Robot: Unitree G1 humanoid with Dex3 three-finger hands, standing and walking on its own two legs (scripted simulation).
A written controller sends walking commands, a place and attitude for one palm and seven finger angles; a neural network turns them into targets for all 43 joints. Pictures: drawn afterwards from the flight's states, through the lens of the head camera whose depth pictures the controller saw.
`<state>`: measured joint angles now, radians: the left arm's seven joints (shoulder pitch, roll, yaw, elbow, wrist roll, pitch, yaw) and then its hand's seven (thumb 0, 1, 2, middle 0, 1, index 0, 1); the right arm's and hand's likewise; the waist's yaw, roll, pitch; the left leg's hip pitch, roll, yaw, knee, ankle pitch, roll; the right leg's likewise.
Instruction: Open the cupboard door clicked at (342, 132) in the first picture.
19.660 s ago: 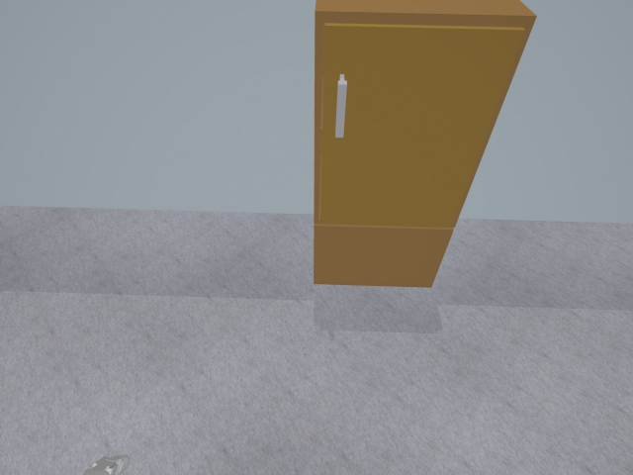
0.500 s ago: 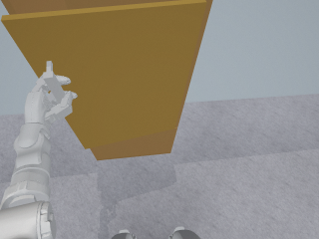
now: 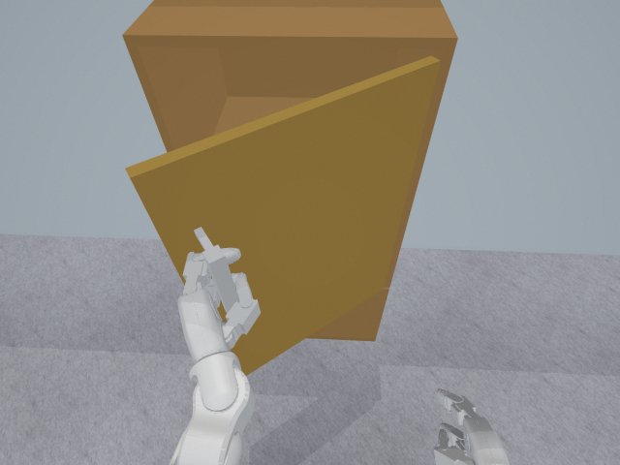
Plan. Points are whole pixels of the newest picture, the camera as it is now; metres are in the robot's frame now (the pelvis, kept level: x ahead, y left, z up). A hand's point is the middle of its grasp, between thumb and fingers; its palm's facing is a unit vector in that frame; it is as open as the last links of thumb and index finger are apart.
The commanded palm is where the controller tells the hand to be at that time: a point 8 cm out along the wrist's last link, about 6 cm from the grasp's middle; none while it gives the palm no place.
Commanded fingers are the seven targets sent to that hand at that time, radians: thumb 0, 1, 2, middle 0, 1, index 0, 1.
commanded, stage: pull the door open along its arc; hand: left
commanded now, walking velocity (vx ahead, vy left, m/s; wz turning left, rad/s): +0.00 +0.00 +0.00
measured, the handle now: (218, 274) +0.34 +0.15 +0.06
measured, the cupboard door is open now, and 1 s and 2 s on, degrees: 37 43 45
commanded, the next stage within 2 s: open thumb and fingers to let go in 0.06 s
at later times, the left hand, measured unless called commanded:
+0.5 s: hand (270, 329) +0.27 +0.07 +0.07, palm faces +0.44 -0.90 -0.03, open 8.7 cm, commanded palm +0.22 +0.12 +0.06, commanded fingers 0.00 -0.36 0.36 -0.31 -1.22 -0.31 -1.22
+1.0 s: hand (270, 328) +0.27 +0.07 +0.07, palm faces +0.36 -0.93 -0.01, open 15.1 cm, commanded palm +0.22 +0.12 +0.06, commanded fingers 0.00 -0.50 0.30 -0.15 -0.30 -0.15 -0.30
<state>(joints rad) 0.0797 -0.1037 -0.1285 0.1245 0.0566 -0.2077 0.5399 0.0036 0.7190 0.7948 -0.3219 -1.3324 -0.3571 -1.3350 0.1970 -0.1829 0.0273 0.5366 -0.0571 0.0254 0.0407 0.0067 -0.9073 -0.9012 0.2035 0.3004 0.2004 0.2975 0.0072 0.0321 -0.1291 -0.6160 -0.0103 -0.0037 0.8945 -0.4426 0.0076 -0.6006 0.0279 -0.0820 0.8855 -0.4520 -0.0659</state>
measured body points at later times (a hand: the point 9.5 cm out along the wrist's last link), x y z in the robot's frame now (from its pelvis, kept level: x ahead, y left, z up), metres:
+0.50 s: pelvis -0.01 -0.04 +0.00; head +0.00 -0.07 +0.45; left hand +0.24 +0.11 +0.07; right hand +0.16 -0.26 -0.10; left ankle +0.00 +0.11 -0.69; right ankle +0.00 -0.08 -0.69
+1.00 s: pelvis -0.01 -0.01 +0.00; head +0.00 -0.03 +0.45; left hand +0.24 +0.12 +0.07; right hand +0.16 -0.23 -0.10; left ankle +0.00 +0.11 -0.69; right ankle +0.00 -0.08 -0.69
